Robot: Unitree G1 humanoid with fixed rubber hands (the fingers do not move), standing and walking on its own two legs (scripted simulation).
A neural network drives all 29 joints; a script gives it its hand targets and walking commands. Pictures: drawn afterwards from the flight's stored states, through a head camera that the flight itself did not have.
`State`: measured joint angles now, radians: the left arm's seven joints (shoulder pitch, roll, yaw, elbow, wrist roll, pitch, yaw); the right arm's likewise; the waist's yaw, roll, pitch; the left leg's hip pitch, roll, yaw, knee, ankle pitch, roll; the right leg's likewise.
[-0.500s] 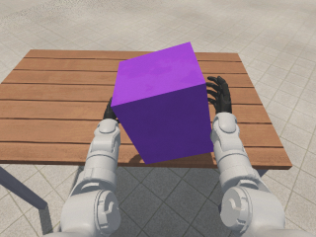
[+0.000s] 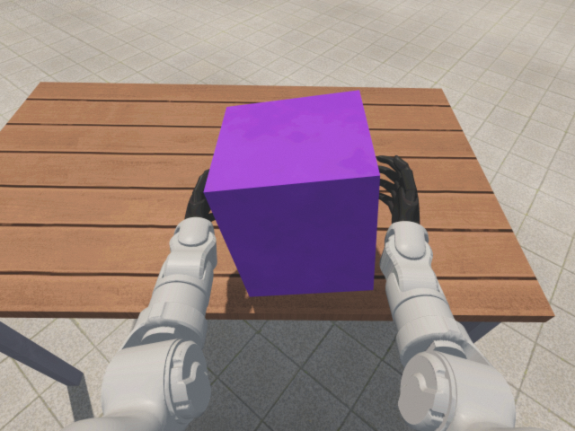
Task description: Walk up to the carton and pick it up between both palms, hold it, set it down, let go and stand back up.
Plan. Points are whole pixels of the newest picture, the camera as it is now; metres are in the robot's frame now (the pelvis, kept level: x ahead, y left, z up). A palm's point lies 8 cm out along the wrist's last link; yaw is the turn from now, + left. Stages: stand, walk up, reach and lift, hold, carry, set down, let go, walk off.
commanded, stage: set down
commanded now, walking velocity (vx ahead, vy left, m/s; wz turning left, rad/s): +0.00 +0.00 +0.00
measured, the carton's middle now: (301, 199) +0.45 -0.03 +0.04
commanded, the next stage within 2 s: none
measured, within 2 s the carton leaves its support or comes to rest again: neither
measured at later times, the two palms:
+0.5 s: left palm (206, 211) +0.42 +0.12 +0.06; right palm (405, 215) +0.39 -0.18 +0.07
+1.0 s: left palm (208, 212) +0.42 +0.11 +0.05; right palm (408, 225) +0.38 -0.18 +0.06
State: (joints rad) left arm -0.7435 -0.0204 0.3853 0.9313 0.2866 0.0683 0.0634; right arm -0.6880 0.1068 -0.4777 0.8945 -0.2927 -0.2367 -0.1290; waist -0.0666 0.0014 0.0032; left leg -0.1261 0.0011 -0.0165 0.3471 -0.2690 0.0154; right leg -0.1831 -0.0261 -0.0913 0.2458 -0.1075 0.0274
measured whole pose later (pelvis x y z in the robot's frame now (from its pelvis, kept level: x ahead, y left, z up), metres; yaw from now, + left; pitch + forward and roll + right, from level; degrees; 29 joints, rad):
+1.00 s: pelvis -0.01 +0.01 +0.00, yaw -1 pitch +8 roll -1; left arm -0.88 -0.01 0.46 1.12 0.27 -0.11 0.03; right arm -0.72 0.11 -0.65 0.87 -0.42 -0.23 -0.06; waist -0.05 0.02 -0.02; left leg -0.27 -0.01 0.00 0.38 -0.26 0.03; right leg -0.32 -0.04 -0.07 0.28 -0.09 0.03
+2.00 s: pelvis +0.00 +0.01 +0.00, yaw -1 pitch +7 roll -2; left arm -0.84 -0.07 0.58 1.02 0.40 -0.14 -0.01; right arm -0.70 0.16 -0.74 0.80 -0.51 -0.26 -0.03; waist -0.05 0.01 0.02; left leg -0.23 0.00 0.00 0.40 -0.28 0.03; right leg -0.28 -0.03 -0.08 0.28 -0.11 0.04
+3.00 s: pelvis -0.03 +0.01 -0.04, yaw -4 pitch +22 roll -4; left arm -1.10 0.31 -0.18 1.46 -0.40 -0.20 0.06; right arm -0.96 -0.31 0.00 1.28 0.36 -0.22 -0.08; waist -0.03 0.06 -0.22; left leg -0.75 0.03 0.02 0.76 -0.39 0.02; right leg -0.79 0.00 -0.05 0.58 -0.17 0.03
